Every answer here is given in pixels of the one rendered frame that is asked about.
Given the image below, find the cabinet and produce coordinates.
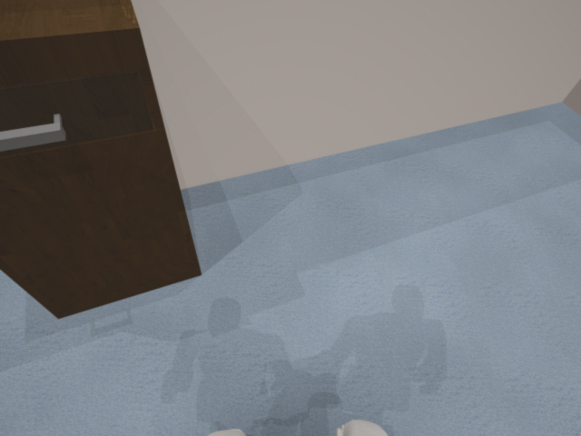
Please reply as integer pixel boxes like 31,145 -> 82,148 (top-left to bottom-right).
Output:
0,0 -> 202,319

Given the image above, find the drawer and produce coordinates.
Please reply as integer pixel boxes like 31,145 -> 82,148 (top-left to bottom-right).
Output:
0,69 -> 153,156

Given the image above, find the handle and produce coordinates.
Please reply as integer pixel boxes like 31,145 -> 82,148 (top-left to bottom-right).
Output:
0,114 -> 66,152

